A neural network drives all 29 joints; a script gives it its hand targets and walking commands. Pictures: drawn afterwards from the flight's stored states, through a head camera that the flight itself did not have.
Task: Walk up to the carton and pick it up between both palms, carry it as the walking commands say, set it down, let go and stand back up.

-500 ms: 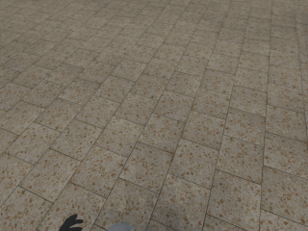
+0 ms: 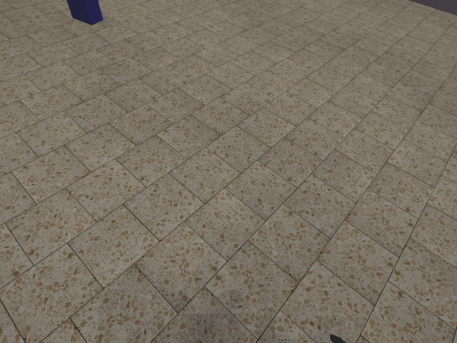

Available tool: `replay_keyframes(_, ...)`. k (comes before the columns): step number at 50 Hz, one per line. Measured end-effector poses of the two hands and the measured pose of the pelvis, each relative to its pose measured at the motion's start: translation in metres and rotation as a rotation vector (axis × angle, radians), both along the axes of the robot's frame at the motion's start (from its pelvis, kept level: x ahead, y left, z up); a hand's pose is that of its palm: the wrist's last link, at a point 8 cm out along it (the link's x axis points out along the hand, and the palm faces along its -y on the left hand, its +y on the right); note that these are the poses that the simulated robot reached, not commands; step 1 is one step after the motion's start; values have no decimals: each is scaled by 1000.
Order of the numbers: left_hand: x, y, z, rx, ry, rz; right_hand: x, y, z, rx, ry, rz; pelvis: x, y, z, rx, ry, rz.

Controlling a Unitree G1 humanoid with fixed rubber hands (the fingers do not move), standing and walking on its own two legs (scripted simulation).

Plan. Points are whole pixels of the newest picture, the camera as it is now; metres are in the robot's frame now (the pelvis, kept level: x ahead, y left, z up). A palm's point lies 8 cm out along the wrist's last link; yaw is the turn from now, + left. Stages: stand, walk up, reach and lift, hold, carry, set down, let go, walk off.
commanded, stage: walk up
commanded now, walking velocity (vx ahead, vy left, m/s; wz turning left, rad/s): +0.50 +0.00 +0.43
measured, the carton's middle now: (83, 4) +2.93 +1.52 -0.64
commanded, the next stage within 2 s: none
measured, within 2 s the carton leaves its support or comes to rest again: neither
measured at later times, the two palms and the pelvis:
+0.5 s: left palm (153, 300) +0.23 +0.16 -0.13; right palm (372, 319) +0.23 -0.30 -0.15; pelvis +0.20 -0.07 +0.00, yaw +6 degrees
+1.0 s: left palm (151, 204) +0.45 +0.21 -0.13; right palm (327, 209) +0.49 -0.25 -0.14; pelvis +0.42 -0.03 +0.01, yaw +8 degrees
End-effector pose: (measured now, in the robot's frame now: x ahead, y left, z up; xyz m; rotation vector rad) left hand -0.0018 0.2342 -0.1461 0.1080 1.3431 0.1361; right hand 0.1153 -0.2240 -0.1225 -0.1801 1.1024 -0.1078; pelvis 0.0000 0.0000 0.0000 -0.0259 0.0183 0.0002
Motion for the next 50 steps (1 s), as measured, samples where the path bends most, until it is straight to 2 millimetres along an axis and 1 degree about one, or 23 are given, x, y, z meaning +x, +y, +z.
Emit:
replay_keyframes(1,21,-3,3,-3,-37,-8,-5,1,-1,8,25,-12,6,-1,3,1,0,10)
replay_keyframes(3,63,-9,10,-7,-105,-31,-15,-4,-1,1,65,-53,21,-4,7,5,2,25)
replay_keyframes(7,144,-25,22,-1,-216,-90,-40,-23,-4,2,177,-110,53,-16,10,19,5,37)
replay_keyframes(10,202,-40,29,14,-286,-120,-58,-37,-12,14,276,-166,80,-29,7,40,7,40)
replay_keyframes(13,250,-55,29,40,-350,-130,-65,-53,-26,34,366,-200,112,-46,-4,66,8,42)
replay_keyframes(15,270,-64,26,58,-368,-118,-58,-63,-35,43,408,-186,128,-55,-11,50,4,56)
replay_keyframes(17,273,-70,25,66,-357,-106,-37,-69,-37,48,415,-146,140,-62,-11,42,-5,87)
replay_keyframes(19,266,-73,24,66,-316,-84,-5,-73,-35,53,389,-108,153,-67,-7,40,-17,101)
replay_keyframes(23,241,-77,19,57,-190,-15,72,-77,-28,58,294,-53,184,-73,1,48,-24,105)
replay_keyframes(27,221,-80,14,46,-85,69,152,-74,-20,51,211,12,218,-74,5,46,-18,116)
replay_keyframes(30,212,-82,10,27,-20,127,213,-65,-13,41,162,72,246,-70,6,41,-11,123)
replay_keyframes(33,208,-82,5,3,43,185,276,-50,-7,28,113,133,276,-62,5,32,-5,137)
replay_keyframes(36,211,-79,-4,-23,109,241,336,-29,-5,9,62,186,309,-50,-2,23,-1,157)
replay_keyframes(38,218,-74,-12,-41,146,264,371,-16,-10,-7,19,200,330,-39,-10,21,-1,155)
replay_keyframes(40,236,-68,-13,-49,163,264,393,-5,-11,-12,-13,196,344,-31,-12,24,-2,141)
replay_keyframes(42,268,-59,-10,-42,138,240,400,3,-10,-1,-15,179,357,-26,-8,25,-1,135)
replay_keyframes(43,287,-54,-7,-36,113,221,399,5,-11,7,-2,170,364,-25,-6,25,-1,137)
replay_keyframes(45,331,-43,-1,-22,47,181,391,7,-13,23,47,144,378,-23,-1,27,-3,143)
replay_keyframes(47,380,-33,6,-2,-28,138,385,-5,-13,-2,73,71,393,-23,3,32,-2,145)
replay_keyframes(50,453,-23,17,35,-138,76,371,-24,-16,-5,161,25,417,-26,6,44,-1,141)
